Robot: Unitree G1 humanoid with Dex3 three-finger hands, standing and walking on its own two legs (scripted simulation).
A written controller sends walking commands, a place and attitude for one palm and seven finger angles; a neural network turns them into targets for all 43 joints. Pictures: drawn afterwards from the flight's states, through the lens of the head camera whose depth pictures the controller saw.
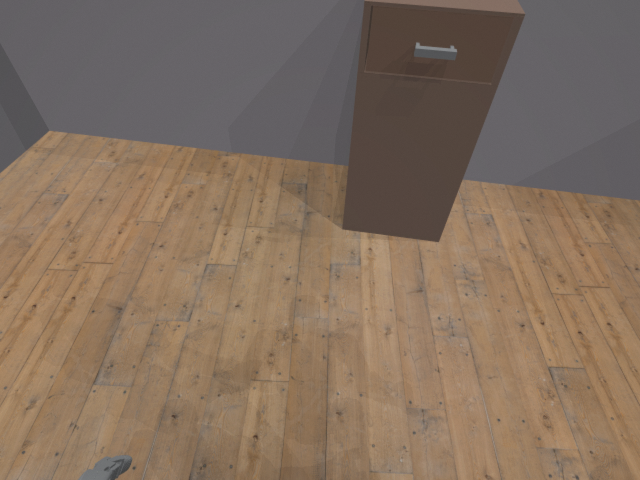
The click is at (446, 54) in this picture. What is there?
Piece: drawer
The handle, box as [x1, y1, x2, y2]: [414, 42, 456, 59]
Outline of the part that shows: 416,42 414,56 446,59 455,58 456,49 454,49 453,46 450,45 449,48 420,46 419,43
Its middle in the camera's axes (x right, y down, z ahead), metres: +0.32 -0.53 +1.09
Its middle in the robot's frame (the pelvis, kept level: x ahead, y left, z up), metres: +1.19 -0.27 +0.04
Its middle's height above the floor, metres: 0.81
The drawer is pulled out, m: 0.00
